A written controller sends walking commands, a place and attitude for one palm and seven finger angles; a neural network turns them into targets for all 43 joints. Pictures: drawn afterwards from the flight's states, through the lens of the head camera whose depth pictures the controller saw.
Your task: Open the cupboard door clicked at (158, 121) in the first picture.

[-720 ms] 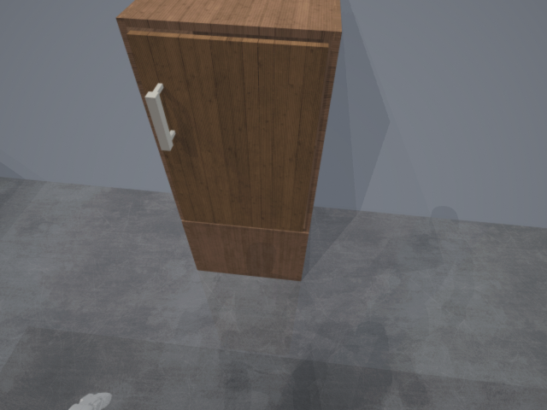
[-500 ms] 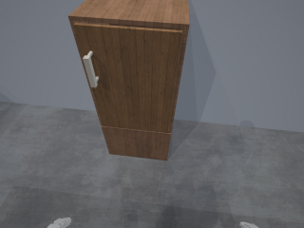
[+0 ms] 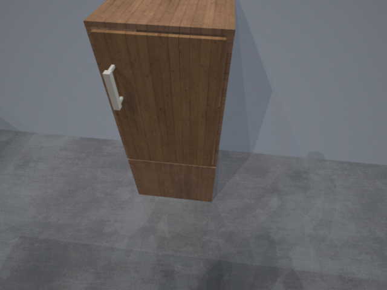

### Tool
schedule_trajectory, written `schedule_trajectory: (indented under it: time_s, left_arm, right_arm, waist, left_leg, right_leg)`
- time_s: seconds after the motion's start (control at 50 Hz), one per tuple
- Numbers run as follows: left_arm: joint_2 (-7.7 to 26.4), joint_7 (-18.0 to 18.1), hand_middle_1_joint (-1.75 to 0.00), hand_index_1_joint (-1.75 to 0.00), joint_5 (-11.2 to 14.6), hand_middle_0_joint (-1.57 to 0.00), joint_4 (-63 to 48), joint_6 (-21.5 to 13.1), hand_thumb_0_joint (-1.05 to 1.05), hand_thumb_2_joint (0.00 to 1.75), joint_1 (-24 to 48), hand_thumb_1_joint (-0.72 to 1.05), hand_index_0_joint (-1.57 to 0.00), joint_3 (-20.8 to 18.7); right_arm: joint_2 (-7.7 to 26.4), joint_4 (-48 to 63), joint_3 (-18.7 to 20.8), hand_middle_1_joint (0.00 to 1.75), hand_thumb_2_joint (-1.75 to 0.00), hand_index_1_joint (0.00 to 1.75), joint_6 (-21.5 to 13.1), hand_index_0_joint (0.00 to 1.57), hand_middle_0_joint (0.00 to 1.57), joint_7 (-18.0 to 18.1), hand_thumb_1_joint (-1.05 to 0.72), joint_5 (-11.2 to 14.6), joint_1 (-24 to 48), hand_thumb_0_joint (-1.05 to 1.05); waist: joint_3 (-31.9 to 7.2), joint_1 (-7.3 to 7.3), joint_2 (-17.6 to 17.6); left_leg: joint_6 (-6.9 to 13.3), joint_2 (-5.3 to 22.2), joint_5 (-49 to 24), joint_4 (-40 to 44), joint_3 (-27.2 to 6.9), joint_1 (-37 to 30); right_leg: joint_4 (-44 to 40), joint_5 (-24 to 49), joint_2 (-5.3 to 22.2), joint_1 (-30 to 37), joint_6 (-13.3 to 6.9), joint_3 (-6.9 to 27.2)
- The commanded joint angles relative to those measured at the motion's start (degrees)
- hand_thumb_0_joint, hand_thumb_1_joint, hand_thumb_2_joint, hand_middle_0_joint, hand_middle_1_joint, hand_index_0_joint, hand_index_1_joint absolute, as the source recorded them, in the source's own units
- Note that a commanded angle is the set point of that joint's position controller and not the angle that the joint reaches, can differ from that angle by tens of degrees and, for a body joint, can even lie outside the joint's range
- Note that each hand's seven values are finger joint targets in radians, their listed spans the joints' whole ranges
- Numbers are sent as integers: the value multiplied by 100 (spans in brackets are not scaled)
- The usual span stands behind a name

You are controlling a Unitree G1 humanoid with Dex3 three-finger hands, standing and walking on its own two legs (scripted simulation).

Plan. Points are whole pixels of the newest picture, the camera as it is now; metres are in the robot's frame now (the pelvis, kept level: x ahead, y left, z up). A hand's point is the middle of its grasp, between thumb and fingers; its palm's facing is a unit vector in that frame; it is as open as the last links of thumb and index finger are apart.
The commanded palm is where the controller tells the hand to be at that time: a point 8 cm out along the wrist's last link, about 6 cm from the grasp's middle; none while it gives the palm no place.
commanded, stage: stand and wait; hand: left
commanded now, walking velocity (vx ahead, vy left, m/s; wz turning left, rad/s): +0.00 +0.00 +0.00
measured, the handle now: (114, 87) +0.70 +0.31 +0.02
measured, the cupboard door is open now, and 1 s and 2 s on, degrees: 0 0 0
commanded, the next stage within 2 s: look at it before walking up in 0.10 s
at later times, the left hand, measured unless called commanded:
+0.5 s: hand out of the picture +0.06 +0.23 -0.16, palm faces -0.03 -0.95 -0.32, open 7.4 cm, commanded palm none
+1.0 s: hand out of the picture +0.06 +0.23 -0.16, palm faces +0.00 -0.95 -0.31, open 7.4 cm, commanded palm none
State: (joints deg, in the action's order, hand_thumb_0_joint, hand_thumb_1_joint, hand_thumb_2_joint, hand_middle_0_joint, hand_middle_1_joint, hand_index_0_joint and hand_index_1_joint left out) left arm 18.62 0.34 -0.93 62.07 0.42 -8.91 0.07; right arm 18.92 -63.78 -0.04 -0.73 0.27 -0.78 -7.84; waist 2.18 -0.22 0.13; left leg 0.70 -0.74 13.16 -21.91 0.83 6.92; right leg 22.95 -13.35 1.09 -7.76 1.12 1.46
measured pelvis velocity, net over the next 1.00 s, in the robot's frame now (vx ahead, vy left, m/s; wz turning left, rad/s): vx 0.00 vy -0.01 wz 0.00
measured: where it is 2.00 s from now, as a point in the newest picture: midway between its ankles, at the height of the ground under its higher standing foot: outside the picture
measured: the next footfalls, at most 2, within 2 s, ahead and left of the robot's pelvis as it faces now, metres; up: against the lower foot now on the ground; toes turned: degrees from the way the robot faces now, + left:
right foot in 1.50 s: +0.23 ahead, -0.07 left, +0.00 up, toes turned -6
left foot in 1.86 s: +0.15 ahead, +0.19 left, +0.00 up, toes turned +3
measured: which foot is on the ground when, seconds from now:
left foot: down 0.00-1.00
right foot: down 0.00-1.00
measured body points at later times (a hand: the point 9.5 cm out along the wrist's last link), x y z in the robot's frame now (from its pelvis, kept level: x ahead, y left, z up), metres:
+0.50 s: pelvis -0.01 -0.01 +0.00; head +0.00 -0.01 +0.45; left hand +0.06 +0.28 -0.13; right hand +0.06 -0.30 -0.14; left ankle -0.01 +0.11 -0.74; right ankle -0.01 -0.13 -0.74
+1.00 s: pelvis +0.00 -0.01 +0.00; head +0.01 -0.01 +0.45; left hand +0.06 +0.27 -0.14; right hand +0.06 -0.29 -0.14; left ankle -0.01 +0.11 -0.74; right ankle -0.01 -0.13 -0.74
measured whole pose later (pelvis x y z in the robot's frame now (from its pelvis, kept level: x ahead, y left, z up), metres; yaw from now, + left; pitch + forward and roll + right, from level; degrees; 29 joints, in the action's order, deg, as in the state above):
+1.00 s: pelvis +0.00 -0.01 +0.00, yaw +0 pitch -1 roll +0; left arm 16.5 0.5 -1.3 62.0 0.5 -9.8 -0.4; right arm 17.8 -63.9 -0.3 -0.2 0.1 -1.3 -9.6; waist 0.7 -0.4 0.9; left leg 0.0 0.4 14.7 -24.5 0.3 8.7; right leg 23.2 -13.9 0.0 -8.3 0.4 0.8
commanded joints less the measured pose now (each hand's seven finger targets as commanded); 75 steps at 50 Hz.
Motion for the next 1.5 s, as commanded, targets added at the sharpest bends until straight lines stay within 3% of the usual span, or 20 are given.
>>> schedule_trajectory:
  time_s: [0.0, 0.26, 0.82, 0.86, 0.92, 0.98, 1.02, 1.08, 1.1, 1.12, 1.14, 1.16, 1.2, 1.24, 1.32, 1.36, 1.4, 1.44, 1.46, 1.48]
  left_arm:
    - [1080, 51, -30, -30, 31, -20, -347, -164, 0, 90, 295, 90, -20, -214]
    - [1054, 45, -30, -30, 20, -20, -312, -175, 0, 90, 290, 90, -20, -218]
    - [1069, 44, -30, -30, 29, -20, -259, -199, 0, 90, 263, 90, -20, -231]
    - [822, 56, -30, -30, 20, -20, -195, -165, 0, 90, 88, 90, -20, -196]
    - [634, 45, -30, -30, -11, -20, -153, -54, 0, 90, -236, 90, -20, -191]
    - [776, 38, -30, -30, -34, -20, -206, -19, 0, 90, -518, 90, -20, -312]
    - [752, 56, -30, -30, -33, -20, -275, -42, 0, 90, -663, 90, -20, -379]
    - [570, 76, -30, -30, -35, -20, -367, -78, 0, 90, -648, 90, -20, -429]
    - [393, 65, -30, -30, -39, -20, -421, -54, 0, 90, -571, 90, -20, -404]
    - [88, 37, -30, -30, -38, -20, -504, -25, 0, 90, -446, 90, -20, -343]
    - [-168, 59, -30, -30, -71, -20, -640, -63, 0, 90, -168, 90, -20, -268]
    - [-104, 82, -30, -30, -74, -20, -700, -100, 0, 90, -91, 90, -20, -268]
    - [-282, 35, -30, -30, -53, -20, -585, -130, 0, 90, -153, 90, -20, -285]
    - [-446, -9, -30, -30, -41, -20, -523, -101, 0, 90, -321, 90, -20, -271]
    - [-625, -40, -30, -30, -44, -20, -554, -63, 0, 90, -199, 90, -20, -247]
    - [-692, -11, -30, -30, -39, -20, -594, -68, 0, 90, -91, 90, -20, -243]
    - [-719, 65, -30, -30, -28, -20, -552, -70, 0, 90, -286, 90, -20, -254]
    - [-378, 137, -30, -30, -31, -20, -393, -121, 0, 90, -906, 90, -20, -339]
    - [-77, 183, -30, -30, -44, -20, -315, -177, 0, 90, -1265, 90, -20, -390]
    - [83, 254, -30, -30, -56, -20, -221, -216, 0, 90, -1619, 90, -20, -428]
  right_arm:
    - [1073, 377, 207, 30, -90, 30, -135, 20, 20, 81, -90, 20, 283, 0]
    - [1033, 305, 197, 30, -90, 30, -126, 20, 20, 71, -90, 16, 240, 0]
    - [1057, 260, 188, 30, -90, 30, -136, 20, 20, 89, -90, 15, 231, 0]
    - [768, 203, 125, 30, -90, 30, -88, 20, 20, 66, -90, 2, 54, 0]
    - [441, 182, 68, 30, -90, 30, 19, 20, 20, 21, -90, -48, -220, 0]
    - [311, 304, 87, 30, -90, 30, 53, 20, 20, 6, -90, -79, -472, 0]
    - [241, 390, 121, 30, -90, 30, 22, 20, 20, 10, -90, -89, -596, 0]
    - [110, 364, 149, 30, -90, 30, -61, 20, 20, 22, -90, -53, -1089, 0]
    - [167, 278, 169, 30, -90, 30, -92, 20, 20, 27, -90, -55, -1422, 0]
    - [441, 148, 243, 30, -90, 30, -130, 20, 20, 45, -90, -88, -1868, 0]
    - [521, 17, 274, 30, -90, 30, -123, 20, 20, 117, -90, -80, -2336, 0]
    - [278, 6, 204, 30, -90, 30, -133, 20, 20, 172, -90, -47, -2429, 0]
    - [45, 141, 146, 30, -90, 30, -187, 20, 20, 214, -90, -66, -2163, 0]
    - [-76, 182, 129, 30, -90, 30, -243, 20, 20, 237, -90, -52, -1985, 0]
    - [-256, 27, 138, 30, -90, 30, -278, 20, 20, 252, -90, -41, -2080, 0]
    - [-347, -60, 154, 30, -90, 30, -262, 20, 20, 269, -90, -47, -2131, 0]
    - [-303, -101, 172, 30, -90, 30, -230, 20, 20, 311, -90, -29, -1978, 0]
    - [-131, -94, 244, 30, -90, 30, -217, 20, 20, 330, -90, 53, -1788, 0]
    - [-183, -60, 263, 30, -90, 30, -207, 20, 20, 309, -90, 93, -1794, 0]
    - [-490, -50, 276, 30, -90, 30, -176, 20, 20, 280, -90, 114, -2075, 0]
  waist:
    - [-373, 16, -62]
    - [-273, 15, -107]
    - [-408, 26, -11]
    - [-453, 6, -99]
    - [-37, -61, -214]
    - [230, -121, -789]
    - [344, -132, -913]
    - [243, 84, -565]
    - [223, 200, -104]
    - [170, 374, 1071]
    - [387, 503, 1675]
    - [420, 446, 986]
    - [392, 281, 378]
    - [323, 125, 460]
    - [450, 96, 480]
    - [498, 127, 321]
    - [407, -35, 350]
    - [97, -354, 164]
    - [-176, -469, -141]
    - [-632, -404, -687]
  left_leg:
    - [115, 733, -933, 437, -571, -35]
    - [85, 733, -646, 502, -584, 3]
    - [54, 769, -1019, 495, -547, -144]
    - [30, 696, -769, 351, -469, -104]
    - [1, 456, 380, 55, -283, 442]
    - [-42, 217, 876, -664, 0, 1175]
    - [-37, 260, 836, -996, 83, 1304]
    - [10, 342, 568, -385, 172, 587]
    - [99, 487, 146, -62, -53, 41]
    - [443, 1206, -503, 394, -1082, -676]
    - [801, 1767, -1593, 845, -1861, -1096]
    - [1188, 1998, -2354, 667, -1907, -1218]
    - [1312, 1788, -3063, 540, -1399, -1085]
    - [1270, 1553, -3013, 660, -1035, -953]
    - [1200, 1352, -2798, 779, -628, -653]
    - [1105, 1383, -3256, 631, -545, -570]
    - [883, 1383, -4104, 264, -374, -321]
    - [552, 1201, -4342, -458, -241, -131]
    - [322, 997, -3679, -1039, -209, 132]
    - [55, 386, -1835, -2120, 30, 876]
  right_leg:
    - [-335, 944, 546, 2, -220, 406]
    - [-481, 593, 513, -177, -221, 494]
    - [-499, 1050, 532, -16, -226, 479]
    - [-477, 781, 566, 31, -217, 475]
    - [-658, -799, 688, -161, -307, 753]
    - [-1043, -1719, 1156, -36, -648, 1435]
    - [-1048, -1370, 1455, -83, -890, 1641]
    - [-280, -300, 1247, -421, -840, 1021]
    - [315, -372, 777, -811, -643, 493]
    - [1678, -787, 84, -1620, -343, -354]
    - [2870, -1963, -175, -2656, -189, -662]
    - [3515, -2002, 107, -2946, -244, -371]
    - [4033, -1573, 394, -2937, -235, -306]
    - [3819, -1209, 438, -2764, -150, -433]
    - [2875, -803, 410, -2380, -131, -657]
    - [2308, -617, 337, -2076, -165, -702]
    - [1718, -210, 241, -1402, -226, -636]
    - [852, 820, 175, -363, -256, -591]
    - [536, 2042, 461, 258, -363, -241]
    - [795, 4425, 1474, 1029, -918, 971]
